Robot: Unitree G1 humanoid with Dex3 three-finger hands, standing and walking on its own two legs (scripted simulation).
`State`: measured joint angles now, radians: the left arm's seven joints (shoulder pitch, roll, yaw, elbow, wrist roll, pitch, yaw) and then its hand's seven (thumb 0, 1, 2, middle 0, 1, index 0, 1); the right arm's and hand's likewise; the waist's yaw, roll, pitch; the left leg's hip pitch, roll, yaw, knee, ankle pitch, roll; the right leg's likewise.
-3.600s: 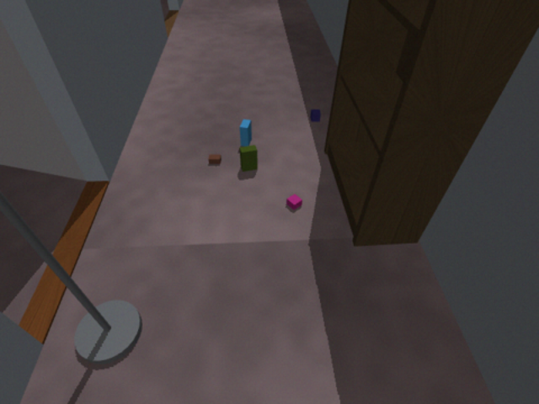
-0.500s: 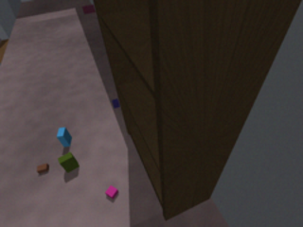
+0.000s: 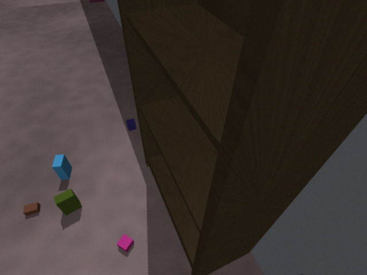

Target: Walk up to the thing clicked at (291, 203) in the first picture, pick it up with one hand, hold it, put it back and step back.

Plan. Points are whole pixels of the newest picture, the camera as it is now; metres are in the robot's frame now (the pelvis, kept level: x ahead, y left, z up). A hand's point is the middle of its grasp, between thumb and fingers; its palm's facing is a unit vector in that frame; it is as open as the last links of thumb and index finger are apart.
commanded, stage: walk up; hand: left
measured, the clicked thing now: (125, 243) +0.43 +0.30 -0.73
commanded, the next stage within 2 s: none
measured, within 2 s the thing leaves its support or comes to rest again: neither
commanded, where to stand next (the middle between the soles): +0.08 +0.00 m, yaw +1 degrees
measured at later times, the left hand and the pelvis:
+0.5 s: hand out of the picture +0.12 +0.25 -0.13, palm faces -0.02 -0.94 -0.35, open 7.4 cm; pelvis +0.02 +0.00 +0.02, yaw -1 degrees
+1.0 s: hand out of the picture +0.10 +0.26 -0.13, palm faces -0.02 -0.94 -0.33, open 7.4 cm; pelvis +0.03 +0.01 +0.03, yaw +0 degrees
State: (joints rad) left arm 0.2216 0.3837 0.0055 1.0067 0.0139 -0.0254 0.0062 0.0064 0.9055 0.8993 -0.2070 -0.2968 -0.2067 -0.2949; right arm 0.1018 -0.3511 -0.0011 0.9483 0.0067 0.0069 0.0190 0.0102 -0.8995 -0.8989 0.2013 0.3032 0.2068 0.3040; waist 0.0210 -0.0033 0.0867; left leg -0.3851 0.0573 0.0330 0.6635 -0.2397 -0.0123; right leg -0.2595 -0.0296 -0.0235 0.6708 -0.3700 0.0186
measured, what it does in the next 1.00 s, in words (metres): stands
